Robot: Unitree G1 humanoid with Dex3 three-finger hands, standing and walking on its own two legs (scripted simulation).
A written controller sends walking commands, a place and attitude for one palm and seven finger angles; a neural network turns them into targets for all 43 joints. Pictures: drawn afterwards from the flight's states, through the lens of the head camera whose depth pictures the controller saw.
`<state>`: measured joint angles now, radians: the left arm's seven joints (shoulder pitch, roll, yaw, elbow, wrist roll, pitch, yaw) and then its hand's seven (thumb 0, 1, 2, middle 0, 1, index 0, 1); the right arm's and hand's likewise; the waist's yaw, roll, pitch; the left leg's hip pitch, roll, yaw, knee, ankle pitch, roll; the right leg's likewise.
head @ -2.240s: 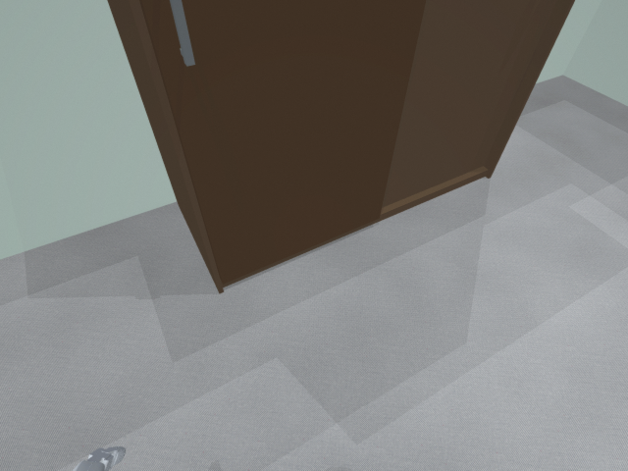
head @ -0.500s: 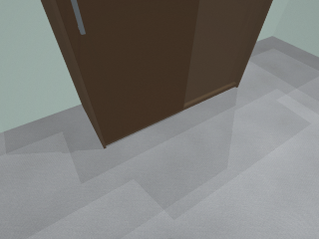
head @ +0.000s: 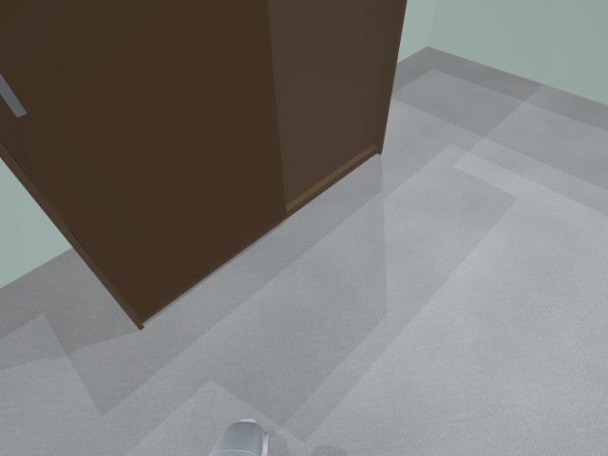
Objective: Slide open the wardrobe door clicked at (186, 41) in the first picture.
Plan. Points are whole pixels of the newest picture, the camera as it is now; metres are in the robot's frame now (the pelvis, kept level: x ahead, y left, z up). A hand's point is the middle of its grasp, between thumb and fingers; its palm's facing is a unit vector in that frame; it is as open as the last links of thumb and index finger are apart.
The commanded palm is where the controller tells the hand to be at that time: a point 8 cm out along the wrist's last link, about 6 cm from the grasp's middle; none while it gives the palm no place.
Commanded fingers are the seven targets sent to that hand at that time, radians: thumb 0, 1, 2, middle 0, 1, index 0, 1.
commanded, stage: walk to a spot facing it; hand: left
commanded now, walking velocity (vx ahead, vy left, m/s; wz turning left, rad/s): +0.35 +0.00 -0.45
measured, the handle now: out of the picture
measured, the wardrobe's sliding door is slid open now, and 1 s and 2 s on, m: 0.00 0.00 0.00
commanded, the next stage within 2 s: none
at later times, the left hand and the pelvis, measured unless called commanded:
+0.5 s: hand (180, 344) +0.32 +0.27 -0.17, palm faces -0.20 -0.95 -0.23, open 7.4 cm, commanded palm none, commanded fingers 0.00 0.90 0.90 -0.20 -0.30 -0.20 -0.30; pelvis +0.19 +0.08 -0.01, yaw -17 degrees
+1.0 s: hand (269, 283) +0.46 +0.13 -0.17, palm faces -0.55 -0.81 -0.22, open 7.4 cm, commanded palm none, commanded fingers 0.00 0.90 0.90 -0.20 -0.30 -0.20 -0.30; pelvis +0.27 +0.03 -0.01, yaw -34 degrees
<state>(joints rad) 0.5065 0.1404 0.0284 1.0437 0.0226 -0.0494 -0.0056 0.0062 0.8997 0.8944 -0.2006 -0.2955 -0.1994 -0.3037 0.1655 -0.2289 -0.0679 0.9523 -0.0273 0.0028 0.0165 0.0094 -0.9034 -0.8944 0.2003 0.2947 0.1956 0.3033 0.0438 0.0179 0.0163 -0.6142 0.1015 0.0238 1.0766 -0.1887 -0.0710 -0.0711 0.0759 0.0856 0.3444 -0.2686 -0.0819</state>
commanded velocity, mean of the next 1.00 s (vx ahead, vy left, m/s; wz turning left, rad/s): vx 0.07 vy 0.00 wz -0.59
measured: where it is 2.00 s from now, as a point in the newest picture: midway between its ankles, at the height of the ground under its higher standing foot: (292, 436)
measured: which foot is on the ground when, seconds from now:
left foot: up 0.00-0.24, down 0.26-0.78, up 0.80-1.00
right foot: down 0.00-0.26, up 0.28-0.74, down 0.76-1.00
